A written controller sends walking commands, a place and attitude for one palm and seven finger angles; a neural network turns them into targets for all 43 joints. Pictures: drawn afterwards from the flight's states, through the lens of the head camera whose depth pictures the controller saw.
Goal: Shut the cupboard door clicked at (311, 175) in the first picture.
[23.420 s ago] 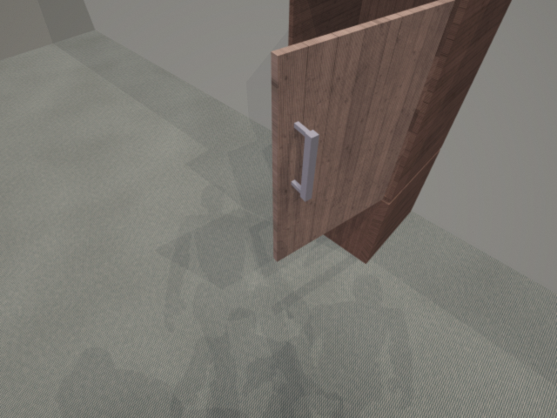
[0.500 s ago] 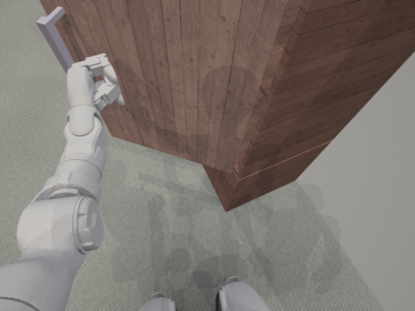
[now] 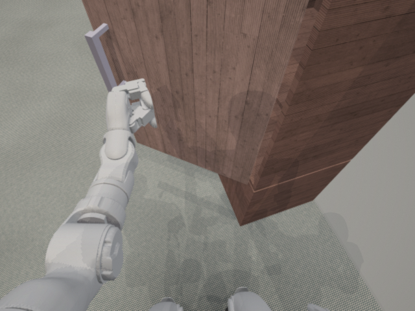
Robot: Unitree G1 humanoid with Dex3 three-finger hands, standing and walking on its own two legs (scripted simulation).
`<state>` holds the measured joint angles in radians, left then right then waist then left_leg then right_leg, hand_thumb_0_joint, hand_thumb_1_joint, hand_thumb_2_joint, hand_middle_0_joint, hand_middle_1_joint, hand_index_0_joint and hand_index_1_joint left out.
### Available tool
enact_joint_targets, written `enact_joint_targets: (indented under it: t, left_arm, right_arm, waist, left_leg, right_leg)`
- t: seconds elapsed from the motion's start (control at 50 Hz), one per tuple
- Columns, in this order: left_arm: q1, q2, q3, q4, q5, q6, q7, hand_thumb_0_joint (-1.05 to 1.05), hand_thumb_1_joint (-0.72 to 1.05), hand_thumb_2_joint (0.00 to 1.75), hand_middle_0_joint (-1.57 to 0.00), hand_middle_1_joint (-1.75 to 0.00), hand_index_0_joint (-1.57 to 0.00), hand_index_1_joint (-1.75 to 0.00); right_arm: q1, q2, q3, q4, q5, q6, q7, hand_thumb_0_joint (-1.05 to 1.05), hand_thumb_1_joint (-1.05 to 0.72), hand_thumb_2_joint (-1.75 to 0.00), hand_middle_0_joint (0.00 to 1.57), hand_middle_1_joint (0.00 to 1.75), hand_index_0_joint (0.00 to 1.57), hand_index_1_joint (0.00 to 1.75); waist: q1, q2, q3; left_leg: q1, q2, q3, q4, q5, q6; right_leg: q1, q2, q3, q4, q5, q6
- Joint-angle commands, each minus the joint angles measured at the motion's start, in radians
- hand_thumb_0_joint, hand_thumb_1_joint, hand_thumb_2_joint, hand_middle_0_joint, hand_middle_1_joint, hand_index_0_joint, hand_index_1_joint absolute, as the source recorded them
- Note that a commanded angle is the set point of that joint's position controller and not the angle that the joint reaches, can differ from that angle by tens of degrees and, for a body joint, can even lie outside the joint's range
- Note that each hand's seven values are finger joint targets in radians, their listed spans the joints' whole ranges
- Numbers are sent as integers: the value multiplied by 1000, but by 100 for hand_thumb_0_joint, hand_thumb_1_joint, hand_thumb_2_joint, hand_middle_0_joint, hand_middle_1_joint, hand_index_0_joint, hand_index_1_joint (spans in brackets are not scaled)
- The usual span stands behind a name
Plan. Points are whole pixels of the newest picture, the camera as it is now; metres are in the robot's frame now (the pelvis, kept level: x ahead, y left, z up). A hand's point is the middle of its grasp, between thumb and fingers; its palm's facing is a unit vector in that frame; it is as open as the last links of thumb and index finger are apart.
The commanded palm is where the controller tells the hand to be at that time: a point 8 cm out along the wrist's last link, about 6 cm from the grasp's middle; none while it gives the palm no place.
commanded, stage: draw the hand back to the body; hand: left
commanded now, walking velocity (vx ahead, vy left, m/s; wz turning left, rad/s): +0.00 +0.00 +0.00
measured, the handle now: (109, 64) +0.65 +0.20 +0.08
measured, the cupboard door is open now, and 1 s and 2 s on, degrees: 47 47 47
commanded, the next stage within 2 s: step back with the hand held close in 1.50 s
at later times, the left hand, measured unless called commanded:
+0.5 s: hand (88, 157) +0.34 +0.16 +0.15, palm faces +0.08 -0.99 -0.13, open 3.1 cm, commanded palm +0.30 +0.22 +0.16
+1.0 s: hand out of the picture +0.24 +0.26 +0.20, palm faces +0.39 -0.84 -0.38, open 5.1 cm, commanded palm +0.19 +0.30 +0.22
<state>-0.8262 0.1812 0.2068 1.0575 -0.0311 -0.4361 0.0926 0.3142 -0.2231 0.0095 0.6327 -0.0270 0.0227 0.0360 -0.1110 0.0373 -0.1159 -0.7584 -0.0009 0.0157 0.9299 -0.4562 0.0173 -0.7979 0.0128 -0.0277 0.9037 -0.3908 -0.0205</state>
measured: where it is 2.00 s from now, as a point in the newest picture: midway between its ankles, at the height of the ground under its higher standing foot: outside the picture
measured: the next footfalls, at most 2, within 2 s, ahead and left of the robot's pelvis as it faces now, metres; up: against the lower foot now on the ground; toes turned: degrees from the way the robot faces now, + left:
none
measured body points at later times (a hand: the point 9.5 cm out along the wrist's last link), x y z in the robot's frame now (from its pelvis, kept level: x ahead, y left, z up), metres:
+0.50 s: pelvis +0.00 -0.01 +0.04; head +0.01 -0.02 +0.49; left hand +0.33 +0.22 +0.16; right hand +0.16 -0.25 -0.06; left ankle -0.01 +0.11 -0.69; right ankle +0.02 -0.11 -0.69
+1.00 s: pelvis +0.03 +0.01 +0.06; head +0.02 -0.02 +0.51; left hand +0.21 +0.30 +0.22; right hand +0.22 -0.19 -0.04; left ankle -0.01 +0.11 -0.69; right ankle +0.02 -0.11 -0.69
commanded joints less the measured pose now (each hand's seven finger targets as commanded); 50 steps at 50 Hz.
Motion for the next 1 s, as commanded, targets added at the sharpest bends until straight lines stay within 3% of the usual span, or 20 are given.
enact_joint_targets:
  t: [0.0,0.06,0.1,0.16,0.2,0.26,0.3,0.36,0.4,0.42,0.44,0.48,0.54,0.56,0.64,0.76,0.82,0.86,0.88,0.98]
  left_arm:
    - [-236,162,29,-356,-45,-39,-23,0,90,90,-130,-150,-130,-150]
    - [-119,180,37,-481,-69,-5,-44,0,90,90,-130,-150,-130,-150]
    - [-82,180,33,-559,-89,22,-57,0,90,90,-130,-150,-130,-150]
    - [-17,202,28,-699,-105,46,-80,0,90,90,-130,-150,-130,-150]
    - [32,201,23,-725,-121,65,-101,0,90,90,-130,-150,-130,-150]
    - [140,183,-5,-824,-143,96,-140,0,90,90,-130,-150,-130,-150]
    - [204,163,-24,-846,-163,130,-165,0,90,90,-130,-150,-130,-150]
    - [296,185,2,-913,-191,180,-186,0,90,90,-122,-141,-122,-141]
    - [323,193,7,-953,-199,215,-199,0,90,90,-116,-135,-116,-135]
    - [340,260,-48,-1032,-93,219,-132,0,90,90,-113,-132,-113,-132]
    - [384,239,-40,-1047,-87,236,-98,0,90,90,-111,-129,-111,-129]
    - [431,245,-43,-1107,-65,260,-60,0,90,90,-105,-123,-105,-123]
    - [509,247,-35,-1180,-52,288,-34,0,90,90,-97,-114,-97,-114]
    - [538,251,-36,-1192,-50,296,-31,0,90,90,-94,-111,-94,-111]
    - [643,248,-19,-1325,-38,314,-17,0,90,90,-83,-99,-83,-99]
    - [817,271,32,-1411,-33,337,-9,0,90,90,-67,-81,-67,-81]
    - [890,294,86,-1484,-35,334,-3,0,90,90,-58,-72,-58,-72]
    - [959,319,123,-1509,-34,335,-1,0,90,90,-53,-66,-53,-66]
    - [972,313,125,-1550,-34,332,0,0,90,90,-50,-63,-50,-63]
    - [1110,342,199,-1603,-38,330,10,0,90,90,-36,-48,-36,-48]
  right_arm:
    - [120,-157,-62,-119,20,-16,-12,0,-90,-90,20,30,20,30]
    - [103,-155,-62,-147,34,-17,-23,0,-90,-90,20,30,20,30]
    - [77,-152,-60,-153,45,-23,-33,0,-90,-90,20,30,20,30]
    - [37,-149,-56,-163,55,-38,-52,0,-90,-90,20,30,20,30]
    - [14,-144,-50,-153,61,-51,-61,0,-90,-90,20,30,20,30]
    - [-30,-140,-47,-167,72,-73,-71,0,-90,-90,20,30,20,30]
    - [-58,-139,-40,-169,80,-86,-76,0,-90,-90,20,30,20,30]
    - [-97,-144,-35,-187,85,-102,-87,0,-90,-90,20,30,20,30]
    - [-131,-140,-26,-196,90,-111,-93,0,-90,-90,20,30,20,30]
    - [-168,-117,-31,-194,85,-89,-110,0,-90,-90,20,30,20,30]
    - [-182,-114,-27,-201,81,-80,-121,0,-90,-90,20,30,20,30]
    - [-202,-110,-17,-192,78,-70,-134,0,-90,-90,20,30,20,30]
    - [-219,-104,-4,-193,70,-65,-139,0,-90,-90,20,30,20,30]
    - [-223,-105,-3,-189,69,-63,-142,0,-90,-90,20,30,20,30]
    - [-234,-97,6,-196,56,-70,-135,0,-90,-90,20,30,20,30]
    - [-248,-99,8,-193,42,-75,-126,0,-90,-90,20,30,20,30]
    - [-249,-93,6,-197,37,-80,-123,0,-90,-90,20,30,20,30]
    - [-252,-96,2,-192,34,-84,-119,0,-90,-90,20,30,20,30]
    - [-249,-91,2,-195,35,-87,-116,0,-90,-90,20,30,20,30]
    - [-245,-93,-9,-190,34,-102,-112,0,-90,-90,20,30,20,30]
  waist:
    - [36,-27,-477]
    - [55,-94,-423]
    - [52,-104,-368]
    - [64,-58,-340]
    - [64,-65,-278]
    - [79,1,-268]
    - [80,-19,-209]
    - [100,-63,-177]
    - [108,-42,-146]
    - [107,-88,-135]
    - [105,-103,-101]
    - [112,-35,-83]
    - [119,-13,-65]
    - [118,-39,-51]
    - [129,40,-61]
    - [142,3,9]
    - [155,17,-25]
    - [162,18,-12]
    - [161,44,-31]
    - [171,2,-7]
  left_leg:
    - [248,-11,-5,-141,393,1]
    - [231,-10,6,-183,371,9]
    - [237,-10,15,-215,317,14]
    - [278,-13,21,-249,292,18]
    - [289,-11,17,-278,260,18]
    - [346,-13,19,-306,258,19]
    - [355,-12,11,-330,238,17]
    - [379,-15,6,-355,221,21]
    - [389,-17,4,-374,209,19]
    - [426,-18,7,-413,217,24]
    - [437,-14,4,-428,217,26]
    - [495,-11,2,-458,251,27]
    - [558,-5,-6,-506,297,21]
    - [570,-2,-7,-516,309,23]
    - [648,3,-11,-554,418,12]
    - [658,8,-21,-586,456,5]
    - [669,8,-24,-582,507,2]
    - [662,9,-21,-575,539,0]
    - [673,11,-23,-573,571,-5]
    - [658,15,-23,-568,587,-7]
  right_leg:
    - [386,18,8,-113,448,-4]
    - [468,20,12,-151,464,0]
    - [484,17,17,-192,431,6]
    - [520,12,30,-232,398,7]
    - [511,10,25,-261,351,8]
    - [532,5,29,-292,329,3]
    - [519,1,18,-313,298,3]
    - [545,-5,21,-346,264,7]
    - [547,-10,21,-360,245,6]
    - [588,-35,66,-418,208,12]
    - [591,-37,62,-441,189,15]
    - [620,-35,50,-457,228,8]
    - [661,-26,26,-477,273,3]
    - [672,-24,25,-493,281,4]
    - [724,-20,6,-504,378,-3]
    - [748,-16,-3,-540,386,-3]
    - [782,-19,-7,-530,423,-3]
    - [788,-21,-6,-533,445,-2]
    - [797,-24,-7,-525,457,-1]
    - [791,-25,-13,-525,459,4]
